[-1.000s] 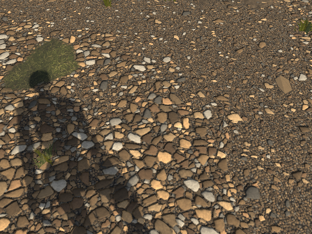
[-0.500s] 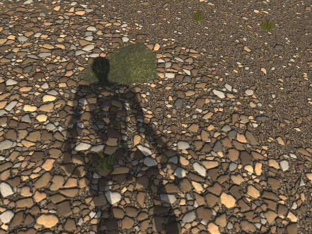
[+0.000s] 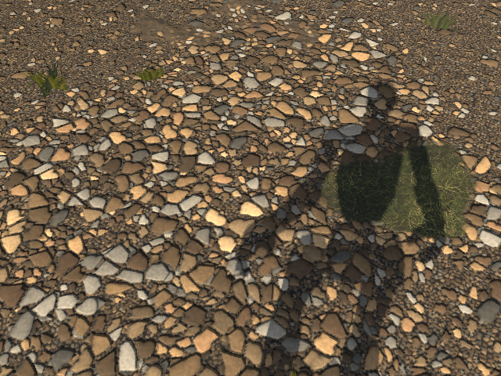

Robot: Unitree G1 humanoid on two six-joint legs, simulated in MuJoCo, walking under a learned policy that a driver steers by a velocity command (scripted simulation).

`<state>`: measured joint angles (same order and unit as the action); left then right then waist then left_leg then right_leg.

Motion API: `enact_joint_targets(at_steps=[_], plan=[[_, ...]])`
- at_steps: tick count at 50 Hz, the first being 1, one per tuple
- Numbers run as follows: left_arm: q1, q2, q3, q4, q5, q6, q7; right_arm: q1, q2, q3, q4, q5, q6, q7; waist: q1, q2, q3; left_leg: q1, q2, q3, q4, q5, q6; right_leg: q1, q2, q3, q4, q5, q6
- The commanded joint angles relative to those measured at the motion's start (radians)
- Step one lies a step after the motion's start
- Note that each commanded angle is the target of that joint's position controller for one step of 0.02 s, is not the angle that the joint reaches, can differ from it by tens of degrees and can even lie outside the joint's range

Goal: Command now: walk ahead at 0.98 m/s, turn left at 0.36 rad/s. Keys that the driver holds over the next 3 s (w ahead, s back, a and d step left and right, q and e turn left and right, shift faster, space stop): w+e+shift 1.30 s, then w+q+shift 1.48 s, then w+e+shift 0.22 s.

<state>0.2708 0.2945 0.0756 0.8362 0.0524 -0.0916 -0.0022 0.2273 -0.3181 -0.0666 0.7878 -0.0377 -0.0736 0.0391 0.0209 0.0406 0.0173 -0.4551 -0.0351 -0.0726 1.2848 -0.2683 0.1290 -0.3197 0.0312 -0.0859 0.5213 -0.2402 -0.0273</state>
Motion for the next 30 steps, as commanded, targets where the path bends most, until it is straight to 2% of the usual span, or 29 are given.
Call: enact_joint_targets(at_steps=[1, 2, 4, 6, 7, 8, 9, 10, 11, 12, 13, 14, 15, 16, 17, 18, 19, 20, 21, 22, 23, 25, 26, 28, 29, 30], plan=[[0.109, 0.003, -0.015, 0.018, -0.019, -0.043, -0.015, -0.031, 0.047, 0.037, -0.111, -0.019, 0.007, 0.021, -0.023, -0.097, 0.025, -0.267, 0.093, -0.099, -0.057, 0.011, -0.013, 0.143, -0.280, 0.431, -0.360, -0.152, -0.157], [0.129, 0.017, -0.015, 0.029, -0.025, -0.049, -0.016, -0.079, 0.040, 0.041, -0.136, -0.023, 0.008, 0.023, -0.028, -0.089, 0.052, -0.318, 0.098, -0.090, -0.094, 0.039, -0.023, 0.146, -0.279, 0.406, -0.383, -0.106, -0.172], [0.125, 0.043, -0.012, 0.025, -0.036, -0.050, -0.016, -0.187, 0.010, 0.051, -0.192, -0.032, 0.002, 0.031, -0.044, -0.071, 0.088, -0.338, 0.147, -0.004, -0.264, 0.138, -0.051, 0.116, -0.248, 0.331, -0.441, -0.026, -0.182], [0.117, 0.067, -0.006, 0.010, -0.044, -0.050, -0.019, -0.277, 0.026, 0.072, -0.217, -0.013, -0.011, 0.048, -0.029, -0.051, 0.108, -0.102, 0.116, 0.072, -0.520, 0.262, -0.072, -0.028, -0.177, 0.216, -0.488, 0.126, -0.150], [0.139, 0.104, 0.001, 0.013, -0.050, -0.052, -0.021, -0.302, 0.032, 0.077, -0.220, -0.004, -0.014, 0.054, -0.017, -0.062, 0.100, 0.013, 0.088, 0.110, -0.556, 0.291, -0.076, -0.063, -0.188, 0.209, -0.517, 0.218, -0.152], [0.159, 0.138, 0.008, 0.015, -0.052, -0.052, -0.023, -0.312, 0.019, 0.075, -0.220, 0.002, -0.016, 0.051, -0.014, -0.071, 0.098, 0.052, 0.076, 0.117, -0.589, 0.301, -0.077, -0.027, -0.202, 0.211, -0.514, 0.301, -0.154], [0.181, 0.155, 0.011, 0.022, -0.054, -0.048, -0.024, -0.321, 0.001, 0.070, -0.220, 0.002, -0.017, 0.043, -0.009, -0.072, 0.091, 0.059, 0.065, 0.120, -0.633, 0.293, -0.075, 0.049, -0.211, 0.210, -0.483, 0.388, -0.152], [0.203, 0.165, 0.011, 0.030, -0.054, -0.043, -0.024, -0.315, -0.018, 0.062, -0.216, 0.000, -0.020, 0.031, -0.010, -0.078, 0.068, 0.080, 0.045, 0.122, -0.677, 0.259, -0.070, 0.134, -0.215, 0.202, -0.410, 0.541, -0.144], [0.227, 0.178, 0.011, 0.040, -0.053, -0.037, -0.022, -0.257, -0.045, 0.049, -0.198, -0.007, -0.023, 0.016, -0.036, -0.089, 0.006, 0.156, 0.014, 0.122, -0.710, 0.194, -0.062, 0.207, -0.211, 0.188, -0.276, 0.725, -0.131], [0.234, 0.193, 0.014, 0.047, -0.052, -0.029, -0.018, -0.105, -0.071, 0.033, -0.151, -0.013, -0.028, 0.000, -0.108, -0.096, -0.090, 0.335, -0.021, 0.134, -0.741, 0.150, -0.053, 0.204, -0.186, 0.168, -0.063, 0.810, -0.117], [0.220, 0.186, 0.013, 0.041, -0.056, -0.025, -0.017, 0.063, -0.111, 0.013, -0.106, -0.025, -0.032, -0.019, -0.189, -0.104, -0.180, 0.577, 0.038, 0.092, -0.723, 0.132, -0.047, 0.061, -0.146, 0.163, 0.189, 0.670, -0.105], [0.208, 0.083, -0.009, 0.004, -0.047, -0.026, -0.018, 0.242, -0.204, -0.014, -0.088, -0.049, -0.035, -0.042, -0.237, 0.032, -0.322, 0.790, 0.303, -0.187, -0.748, -0.213, -0.040, -0.135, -0.078, 0.136, 0.548, 0.206, -0.100], [0.285, -0.027, -0.029, -0.045, -0.101, -0.022, -0.016, 0.247, -0.249, -0.025, -0.093, -0.058, -0.027, -0.042, -0.156, 0.235, -0.461, 0.903, 0.539, -0.681, -0.952, -0.447, 0.024, -0.369, -0.003, 0.149, 0.857, -0.204, -0.088], [0.213, 0.045, -0.017, -0.049, -0.085, -0.011, -0.009, 0.169, -0.186, -0.025, -0.093, -0.032, -0.017, -0.038, -0.138, 0.149, -0.342, 0.781, 0.492, -0.678, -1.027, -0.519, 0.037, -0.470, -0.058, 0.157, 0.915, -0.110, -0.099], [0.122, 0.054, -0.012, -0.054, -0.069, -0.002, -0.014, 0.091, -0.094, -0.004, -0.094, -0.021, -0.024, -0.035, -0.122, 0.061, -0.176, 0.638, 0.437, -0.490, -1.012, -0.379, 0.025, -0.497, -0.098, 0.154, 0.869, -0.035, -0.095], [0.093, 0.036, -0.013, -0.054, -0.062, 0.006, -0.023, 0.063, -0.057, 0.002, -0.079, -0.019, -0.030, -0.031, -0.092, 0.024, -0.095, 0.519, 0.396, -0.357, -1.032, -0.191, 0.012, -0.468, -0.124, 0.153, 0.822, -0.010, -0.086], [0.084, 0.024, -0.011, -0.050, -0.048, 0.022, -0.032, 0.053, -0.031, 0.009, -0.064, -0.013, -0.035, -0.032, -0.060, 0.026, -0.053, 0.439, 0.348, -0.240, -1.055, -0.079, -0.014, -0.432, -0.145, 0.158, 0.791, -0.007, -0.080], [0.103, 0.002, -0.013, -0.054, -0.037, 0.042, -0.041, 0.064, -0.022, 0.012, -0.046, -0.003, -0.043, -0.033, -0.029, 0.069, -0.038, 0.393, 0.347, -0.169, -1.069, -0.020, -0.019, -0.409, -0.156, 0.153, 0.778, -0.009, -0.070], [0.074, -0.014, -0.014, -0.066, -0.032, 0.059, -0.046, 0.077, 0.002, 0.016, -0.025, 0.008, -0.053, -0.029, -0.018, 0.052, -0.013, 0.383, 0.334, -0.103, -1.078, 0.066, -0.030, -0.427, -0.169, 0.148, 0.772, -0.005, -0.068], [0.031, -0.025, -0.016, -0.090, -0.027, 0.071, -0.052, 0.088, 0.008, 0.016, -0.006, 0.021, -0.061, -0.027, -0.010, 0.057, 0.008, 0.376, 0.331, -0.049, -1.102, 0.114, -0.034, -0.462, -0.175, 0.139, 0.764, 0.016, -0.064], [-0.011, -0.025, -0.018, -0.107, -0.024, 0.079, -0.059, 0.092, 0.015, 0.017, 0.005, 0.024, -0.067, -0.026, -0.006, 0.045, 0.026, 0.375, 0.320, 0.014, -1.121, 0.173, -0.040, -0.491, -0.179, 0.127, 0.757, 0.058, -0.062], [-0.097, -0.029, -0.027, -0.152, -0.025, 0.079, -0.072, 0.087, 0.022, 0.020, 0.020, 0.021, -0.076, -0.027, 0.007, 0.043, 0.063, 0.341, 0.272, 0.162, -1.142, 0.325, -0.059, -0.488, -0.168, 0.087, 0.664, 0.176, -0.067], [-0.135, -0.025, -0.031, -0.172, -0.028, 0.078, -0.077, 0.077, 0.010, 0.018, 0.024, 0.018, -0.079, -0.030, 0.016, 0.046, 0.078, 0.326, 0.257, 0.212, -1.153, 0.363, -0.065, -0.468, -0.164, 0.075, 0.596, 0.235, -0.074], [-0.209, -0.006, -0.039, -0.198, -0.029, 0.076, -0.092, 0.093, -0.024, 0.012, 0.036, 0.018, -0.080, -0.037, 0.011, 0.000, 0.107, 0.328, 0.228, 0.304, -1.186, 0.465, -0.087, -0.391, -0.132, -0.004, 0.415, 0.310, -0.100], [-0.246, -0.004, -0.044, -0.211, -0.028, 0.074, -0.098, 0.110, -0.044, 0.009, 0.044, 0.018, -0.078, -0.042, 0.005, -0.014, 0.126, 0.341, 0.224, 0.339, -1.189, 0.558, -0.097, -0.346, -0.110, -0.046, 0.333, 0.329, -0.116], [-0.265, 0.004, -0.045, -0.216, -0.028, 0.073, -0.101, 0.131, -0.070, 0.007, 0.049, 0.017, -0.075, -0.048, 0.005, -0.019, 0.120, 0.378, 0.225, 0.364, -1.158, 0.753, -0.108, -0.291, -0.070, -0.091, 0.275, 0.334, -0.135]])
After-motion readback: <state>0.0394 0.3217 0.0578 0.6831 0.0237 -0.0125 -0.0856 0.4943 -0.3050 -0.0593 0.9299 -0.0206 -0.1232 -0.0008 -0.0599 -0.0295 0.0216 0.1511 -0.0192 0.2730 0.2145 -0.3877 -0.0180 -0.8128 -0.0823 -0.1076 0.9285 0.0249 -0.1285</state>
